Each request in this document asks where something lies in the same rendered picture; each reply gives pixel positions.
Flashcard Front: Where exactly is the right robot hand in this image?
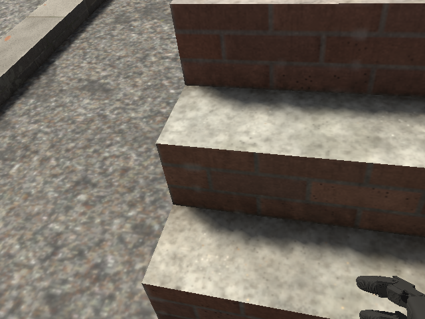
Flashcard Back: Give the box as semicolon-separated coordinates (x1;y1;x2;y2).
356;276;425;319

